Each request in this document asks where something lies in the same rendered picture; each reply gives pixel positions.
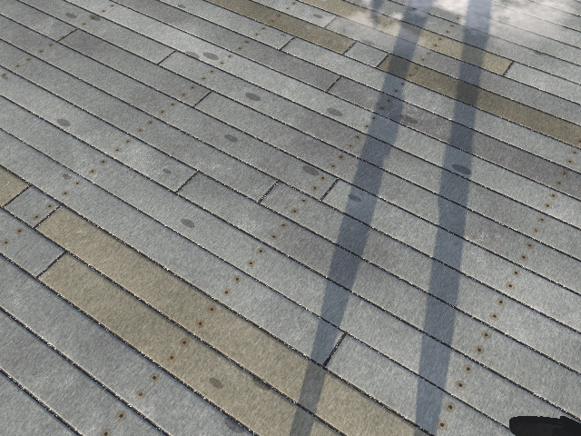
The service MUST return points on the right robot hand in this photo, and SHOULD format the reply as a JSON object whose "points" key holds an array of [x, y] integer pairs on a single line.
{"points": [[544, 426]]}

